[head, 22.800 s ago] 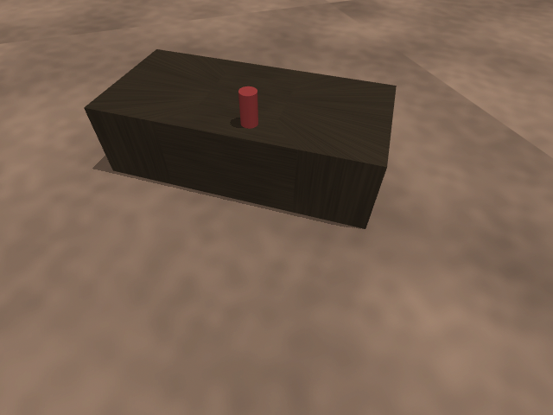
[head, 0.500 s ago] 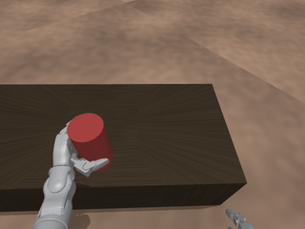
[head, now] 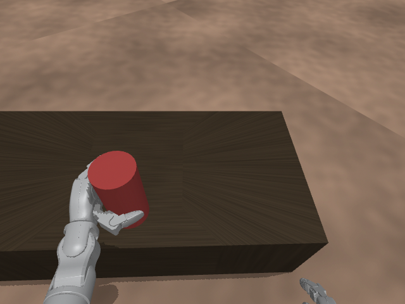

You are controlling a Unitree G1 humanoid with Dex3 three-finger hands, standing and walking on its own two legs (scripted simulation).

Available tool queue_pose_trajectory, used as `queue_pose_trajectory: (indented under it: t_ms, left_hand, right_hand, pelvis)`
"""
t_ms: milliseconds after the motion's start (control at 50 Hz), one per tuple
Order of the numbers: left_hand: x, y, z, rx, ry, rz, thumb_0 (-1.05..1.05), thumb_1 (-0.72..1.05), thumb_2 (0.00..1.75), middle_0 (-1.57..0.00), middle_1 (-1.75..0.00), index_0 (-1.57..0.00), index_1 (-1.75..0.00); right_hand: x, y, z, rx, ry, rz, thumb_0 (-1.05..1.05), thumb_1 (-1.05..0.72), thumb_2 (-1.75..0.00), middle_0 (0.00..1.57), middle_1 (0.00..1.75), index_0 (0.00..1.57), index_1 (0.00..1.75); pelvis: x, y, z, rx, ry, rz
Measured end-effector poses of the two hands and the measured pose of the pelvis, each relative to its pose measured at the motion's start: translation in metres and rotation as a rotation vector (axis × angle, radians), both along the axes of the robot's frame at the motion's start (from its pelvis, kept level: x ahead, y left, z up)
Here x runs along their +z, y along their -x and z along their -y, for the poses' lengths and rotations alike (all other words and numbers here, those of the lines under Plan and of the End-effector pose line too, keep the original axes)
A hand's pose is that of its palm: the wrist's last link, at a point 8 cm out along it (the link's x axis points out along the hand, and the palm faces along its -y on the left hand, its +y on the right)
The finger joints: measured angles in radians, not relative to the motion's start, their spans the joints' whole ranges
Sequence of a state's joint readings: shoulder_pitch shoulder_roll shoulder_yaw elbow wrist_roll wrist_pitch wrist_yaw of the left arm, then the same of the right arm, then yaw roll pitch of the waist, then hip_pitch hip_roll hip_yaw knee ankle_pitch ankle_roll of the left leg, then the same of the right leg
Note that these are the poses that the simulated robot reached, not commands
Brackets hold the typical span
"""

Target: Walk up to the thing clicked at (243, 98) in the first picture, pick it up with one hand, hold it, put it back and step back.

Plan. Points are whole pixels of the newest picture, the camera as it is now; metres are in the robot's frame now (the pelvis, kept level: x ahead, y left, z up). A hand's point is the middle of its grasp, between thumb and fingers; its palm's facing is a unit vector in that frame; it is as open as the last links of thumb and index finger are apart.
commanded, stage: crouch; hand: left
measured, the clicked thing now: (122, 192) +0.32 +0.16 +0.06
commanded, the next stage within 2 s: lower in 1.22 s
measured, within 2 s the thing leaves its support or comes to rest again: neither
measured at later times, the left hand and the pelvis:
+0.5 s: hand (131, 197) +0.39 +0.18 -0.09, palm faces +0.12 -0.99 -0.04, open 11.2 cm; pelvis -0.03 -0.01 -0.09, yaw +0 degrees
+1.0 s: hand (136, 195) +0.44 +0.19 -0.16, palm faces +0.14 -0.99 -0.02, open 11.1 cm; pelvis -0.04 +0.00 -0.16, yaw -1 degrees
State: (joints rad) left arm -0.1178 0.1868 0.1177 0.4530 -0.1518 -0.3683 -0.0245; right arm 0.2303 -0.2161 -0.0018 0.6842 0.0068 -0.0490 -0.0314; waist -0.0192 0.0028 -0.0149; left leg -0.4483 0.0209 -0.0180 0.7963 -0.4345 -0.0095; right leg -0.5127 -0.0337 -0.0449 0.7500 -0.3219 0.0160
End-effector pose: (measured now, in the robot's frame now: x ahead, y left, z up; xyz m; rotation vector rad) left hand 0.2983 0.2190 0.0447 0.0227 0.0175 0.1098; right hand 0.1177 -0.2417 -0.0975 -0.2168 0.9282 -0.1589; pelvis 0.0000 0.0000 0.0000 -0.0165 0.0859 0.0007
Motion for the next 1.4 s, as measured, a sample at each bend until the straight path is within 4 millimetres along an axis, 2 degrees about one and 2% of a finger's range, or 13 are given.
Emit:
queue_pose_trajectory:
  t_ms: [100,220,320,460,580,680,820,1140,1400]
  left_hand:
    - [-0.010,-0.003,0.000,-0.001,0.017,-0.013,-0.01,-0.61,1.01,-0.71,-1.12,-0.72,-1.11]
    - [-0.038,-0.014,-0.002,0.004,0.023,-0.028,-0.01,-0.61,1.01,-0.72,-1.10,-0.73,-1.10]
    - [-0.075,-0.031,-0.006,0.010,0.018,-0.019,-0.01,-0.61,1.01,-0.72,-1.10,-0.73,-1.10]
    - [-0.123,-0.058,-0.012,0.015,0.001,-0.008,-0.01,-0.61,1.01,-0.72,-1.09,-0.73,-1.09]
    - [-0.150,-0.078,-0.013,0.013,-0.009,-0.024,-0.01,-0.61,1.00,-0.73,-1.08,-0.74,-1.08]
    - [-0.166,-0.090,-0.011,0.019,-0.003,-0.032,-0.01,-0.61,0.99,-0.74,-1.06,-0.75,-1.06]
    - [-0.185,-0.101,-0.012,0.032,0.005,-0.025,-0.01,-0.61,0.98,-0.75,-1.06,-0.76,-1.05]
    - [-0.217,-0.114,-0.019,0.038,0.007,-0.032,-0.01,-0.61,0.98,-0.75,-1.06,-0.76,-1.05]
    - [-0.235,-0.122,-0.015,0.054,-0.004,-0.041,-0.01,-0.61,0.99,-0.74,-1.06,-0.75,-1.06]
  right_hand:
    - [-0.002,0.000,-0.001,0.011,-0.001,-0.002,0.01,-0.91,-0.90,0.21,0.30,0.20,0.30]
    - [-0.016,0.009,0.005,0.030,0.012,-0.037,0.01,-0.90,-0.90,0.21,0.30,0.20,0.30]
    - [-0.043,0.029,0.015,0.036,0.038,-0.106,0.01,-0.90,-0.90,0.21,0.30,0.20,0.30]
    - [-0.092,0.068,0.027,0.011,0.062,-0.246,0.01,-0.91,-0.90,0.21,0.30,0.20,0.30]
    - [-0.125,0.098,0.028,-0.023,0.053,-0.350,0.01,-0.92,-0.90,0.21,0.30,0.20,0.30]
    - [-0.143,0.112,0.027,-0.039,0.041,-0.393,0.01,-0.93,-0.90,0.21,0.30,0.20,0.30]
    - [-0.160,0.115,0.027,-0.048,0.045,-0.401,0.01,-0.93,-0.91,0.21,0.30,0.20,0.30]
    - [-0.183,0.098,0.022,0.001,0.067,-0.384,0.00,-0.94,-0.91,0.21,0.30,0.20,0.30]
    - [-0.203,0.109,0.017,0.001,0.045,-0.416,0.00,-0.95,-0.91,0.21,0.30,0.20,0.30]
  pelvis:
    - [-0.003,0.003,-0.001,0.002,0.000,-0.017]
    - [-0.015,0.013,0.001,0.005,-0.002,-0.076]
    - [-0.041,0.024,0.003,0.007,0.000,-0.168]
    - [-0.084,0.032,0.005,0.006,0.006,-0.287]
    - [-0.109,0.036,0.005,0.002,0.009,-0.350]
    - [-0.124,0.039,0.005,0.000,0.008,-0.386]
    - [-0.142,0.043,0.005,-0.005,0.011,-0.423]
    - [-0.168,0.045,-0.002,0.000,0.029,-0.477]
    - [-0.184,0.049,-0.002,0.001,0.028,-0.501]
